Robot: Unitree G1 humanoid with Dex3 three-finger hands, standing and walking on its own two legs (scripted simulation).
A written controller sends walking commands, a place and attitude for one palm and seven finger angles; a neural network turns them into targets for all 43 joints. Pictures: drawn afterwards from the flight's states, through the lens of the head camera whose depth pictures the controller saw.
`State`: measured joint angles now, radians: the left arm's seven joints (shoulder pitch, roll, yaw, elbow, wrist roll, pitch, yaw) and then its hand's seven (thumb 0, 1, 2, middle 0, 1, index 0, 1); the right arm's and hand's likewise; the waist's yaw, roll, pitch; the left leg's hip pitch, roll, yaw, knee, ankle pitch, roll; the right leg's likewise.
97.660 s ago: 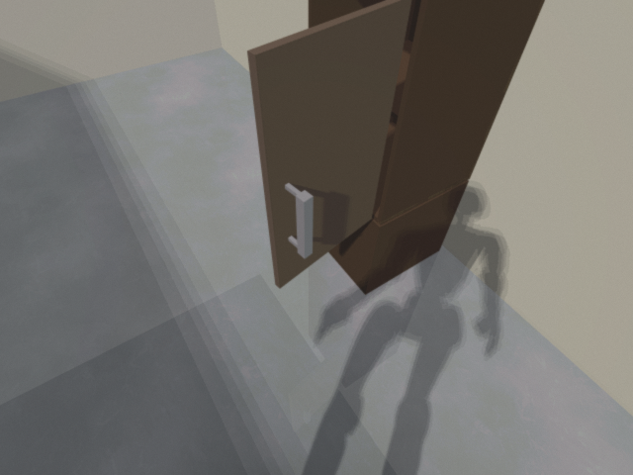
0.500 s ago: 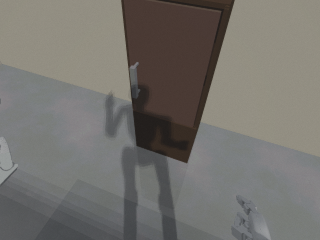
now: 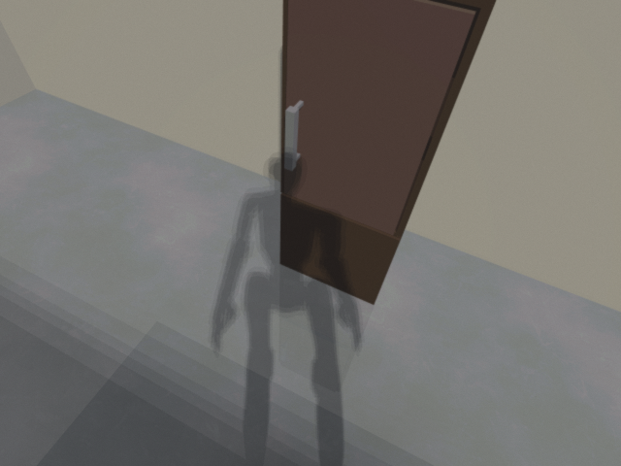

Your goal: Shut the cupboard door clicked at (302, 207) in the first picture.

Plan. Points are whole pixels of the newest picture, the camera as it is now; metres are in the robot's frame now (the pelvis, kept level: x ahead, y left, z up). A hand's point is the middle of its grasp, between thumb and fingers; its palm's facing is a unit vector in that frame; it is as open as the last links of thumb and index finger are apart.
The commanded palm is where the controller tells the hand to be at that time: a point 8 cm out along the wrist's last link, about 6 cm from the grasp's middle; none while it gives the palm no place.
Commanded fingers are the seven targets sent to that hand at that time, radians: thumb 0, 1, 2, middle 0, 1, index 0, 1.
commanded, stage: let the arm hang, fingers relaxed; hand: left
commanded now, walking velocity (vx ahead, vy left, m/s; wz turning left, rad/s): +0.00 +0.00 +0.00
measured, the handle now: (294, 136) +0.87 +0.09 -0.10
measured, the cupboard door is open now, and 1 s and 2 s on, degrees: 0 0 0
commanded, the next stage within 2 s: look to check the result in 0.64 s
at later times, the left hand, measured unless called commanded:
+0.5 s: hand out of the picture -0.01 +0.17 -0.17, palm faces +0.02 -0.99 -0.17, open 7.4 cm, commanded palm none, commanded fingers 0.00 0.90 0.90 -0.20 -0.30 -0.20 -0.30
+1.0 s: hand out of the picture +0.00 +0.17 -0.17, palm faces +0.02 -0.98 -0.18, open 7.4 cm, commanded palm none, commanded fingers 0.00 0.90 0.90 -0.20 -0.30 -0.20 -0.30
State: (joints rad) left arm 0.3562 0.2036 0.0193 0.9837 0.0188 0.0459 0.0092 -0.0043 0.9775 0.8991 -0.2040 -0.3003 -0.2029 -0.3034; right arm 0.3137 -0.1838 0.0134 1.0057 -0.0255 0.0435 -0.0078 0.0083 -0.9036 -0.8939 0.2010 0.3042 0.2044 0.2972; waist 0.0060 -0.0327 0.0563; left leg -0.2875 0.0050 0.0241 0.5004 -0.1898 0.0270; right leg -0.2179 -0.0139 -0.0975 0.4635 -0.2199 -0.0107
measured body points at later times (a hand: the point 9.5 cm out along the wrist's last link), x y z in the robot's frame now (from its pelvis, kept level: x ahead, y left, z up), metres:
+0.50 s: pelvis +0.00 +0.01 +0.00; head -0.01 +0.01 +0.45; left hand -0.01 +0.22 -0.16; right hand -0.02 -0.20 -0.16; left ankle +0.05 +0.10 -0.74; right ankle +0.02 -0.12 -0.74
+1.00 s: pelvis +0.02 +0.00 +0.01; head +0.02 +0.00 +0.46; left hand +0.00 +0.22 -0.16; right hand +0.00 -0.21 -0.16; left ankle +0.05 +0.10 -0.74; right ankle +0.02 -0.12 -0.74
